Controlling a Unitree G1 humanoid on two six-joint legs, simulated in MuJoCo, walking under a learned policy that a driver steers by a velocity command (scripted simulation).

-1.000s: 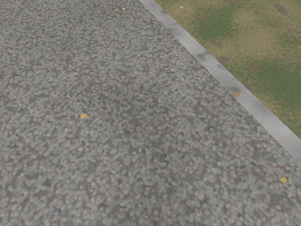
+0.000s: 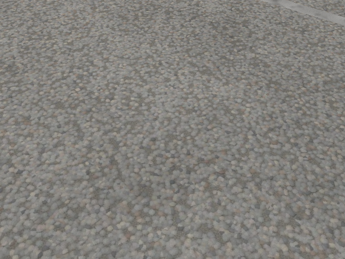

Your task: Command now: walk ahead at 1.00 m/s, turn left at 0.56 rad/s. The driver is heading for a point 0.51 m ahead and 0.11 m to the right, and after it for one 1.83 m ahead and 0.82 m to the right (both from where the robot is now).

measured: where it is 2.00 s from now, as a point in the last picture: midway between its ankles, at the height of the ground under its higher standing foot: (316, 89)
